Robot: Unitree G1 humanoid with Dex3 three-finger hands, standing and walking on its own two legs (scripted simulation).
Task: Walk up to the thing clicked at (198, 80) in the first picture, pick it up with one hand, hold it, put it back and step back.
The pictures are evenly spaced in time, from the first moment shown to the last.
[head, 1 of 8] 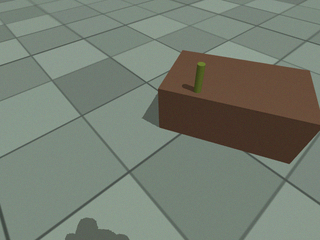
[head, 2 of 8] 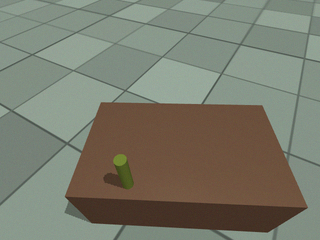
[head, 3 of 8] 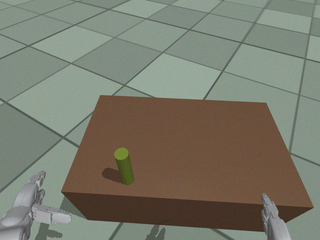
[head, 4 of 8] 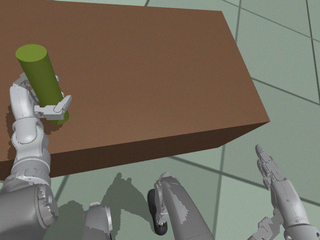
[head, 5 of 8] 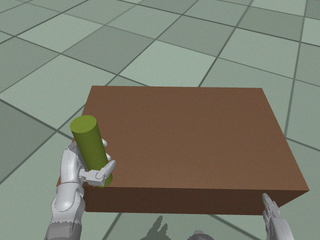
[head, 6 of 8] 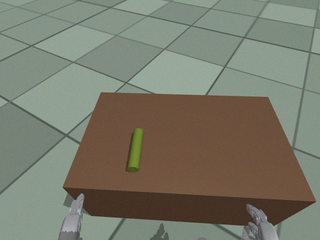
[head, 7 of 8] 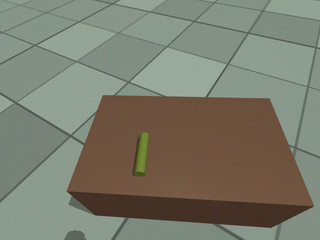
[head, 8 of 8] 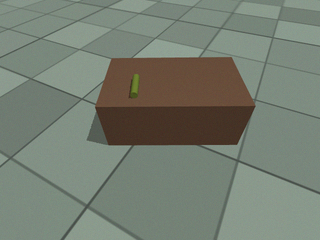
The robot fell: no
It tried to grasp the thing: yes
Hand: left
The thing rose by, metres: 0.28
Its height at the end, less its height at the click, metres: -0.08
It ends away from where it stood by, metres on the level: 0.12
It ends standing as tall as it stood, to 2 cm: no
